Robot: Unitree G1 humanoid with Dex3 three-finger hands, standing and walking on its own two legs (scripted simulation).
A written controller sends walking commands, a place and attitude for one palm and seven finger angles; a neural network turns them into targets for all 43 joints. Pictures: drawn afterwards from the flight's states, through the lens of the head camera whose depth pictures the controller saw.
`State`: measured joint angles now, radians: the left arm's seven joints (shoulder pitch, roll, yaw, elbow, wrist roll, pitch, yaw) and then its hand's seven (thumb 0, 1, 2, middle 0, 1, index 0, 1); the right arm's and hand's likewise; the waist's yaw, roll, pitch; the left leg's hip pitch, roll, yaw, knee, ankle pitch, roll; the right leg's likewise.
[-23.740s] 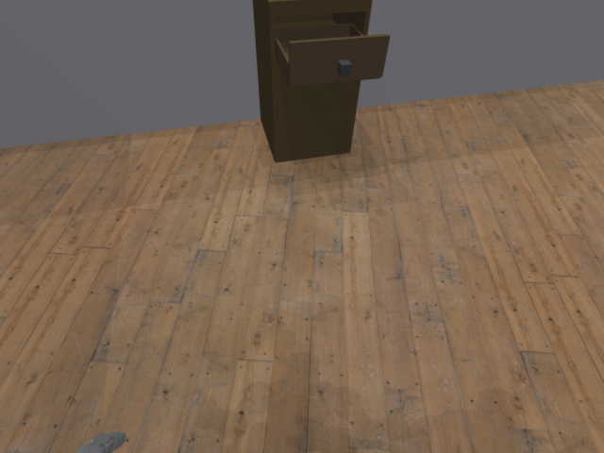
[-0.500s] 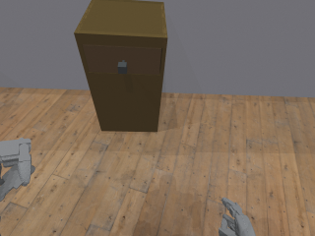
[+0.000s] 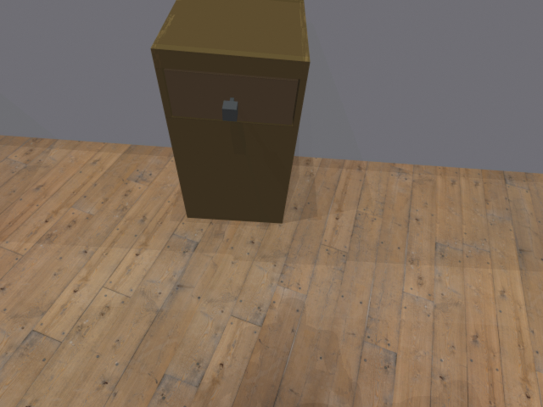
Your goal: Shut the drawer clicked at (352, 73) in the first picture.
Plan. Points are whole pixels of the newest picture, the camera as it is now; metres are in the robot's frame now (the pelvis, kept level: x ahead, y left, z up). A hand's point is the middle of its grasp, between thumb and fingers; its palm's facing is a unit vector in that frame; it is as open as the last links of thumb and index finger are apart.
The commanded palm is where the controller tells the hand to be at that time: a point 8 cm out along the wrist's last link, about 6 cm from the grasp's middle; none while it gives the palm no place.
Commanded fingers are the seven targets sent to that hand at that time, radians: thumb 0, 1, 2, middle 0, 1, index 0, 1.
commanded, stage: let the arm hang, fingers relaxed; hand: left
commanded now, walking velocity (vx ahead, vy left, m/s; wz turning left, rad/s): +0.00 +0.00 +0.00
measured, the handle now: (230, 107) +0.91 +0.18 -0.13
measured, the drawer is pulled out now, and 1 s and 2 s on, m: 0.00 0.00 0.00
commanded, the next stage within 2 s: look to check the result in 0.64 s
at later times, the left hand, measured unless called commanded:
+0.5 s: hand out of the picture +0.02 +0.16 -0.17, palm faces -0.01 -0.98 -0.18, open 7.3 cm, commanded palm none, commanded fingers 0.00 0.90 0.90 -0.20 -0.30 -0.20 -0.30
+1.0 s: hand out of the picture +0.02 +0.15 -0.17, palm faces -0.01 -0.98 -0.19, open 7.4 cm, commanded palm none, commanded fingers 0.00 0.90 0.90 -0.20 -0.30 -0.20 -0.30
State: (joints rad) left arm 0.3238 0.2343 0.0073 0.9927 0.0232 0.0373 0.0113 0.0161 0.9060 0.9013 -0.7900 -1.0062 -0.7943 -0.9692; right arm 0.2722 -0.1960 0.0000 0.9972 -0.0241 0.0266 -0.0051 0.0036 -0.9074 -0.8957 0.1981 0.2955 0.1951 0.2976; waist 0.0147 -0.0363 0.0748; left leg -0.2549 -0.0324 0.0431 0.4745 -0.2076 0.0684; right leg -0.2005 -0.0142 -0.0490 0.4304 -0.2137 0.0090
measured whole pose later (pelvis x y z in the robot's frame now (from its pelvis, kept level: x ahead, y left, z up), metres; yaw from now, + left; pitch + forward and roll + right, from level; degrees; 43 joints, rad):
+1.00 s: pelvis +0.02 -0.02 +0.00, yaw -1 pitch -2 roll +0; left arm 0.26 0.15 0.01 1.15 0.01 -0.01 0.03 0.01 0.91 0.90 -0.20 -0.30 -0.20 -0.30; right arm 0.27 -0.15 -0.01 1.15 -0.02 -0.01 -0.03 0.00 -0.91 -0.90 0.20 0.30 0.19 0.30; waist 0.00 0.00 0.06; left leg -0.17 -0.01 0.06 0.39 -0.19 0.03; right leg -0.15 0.01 -0.03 0.40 -0.22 -0.02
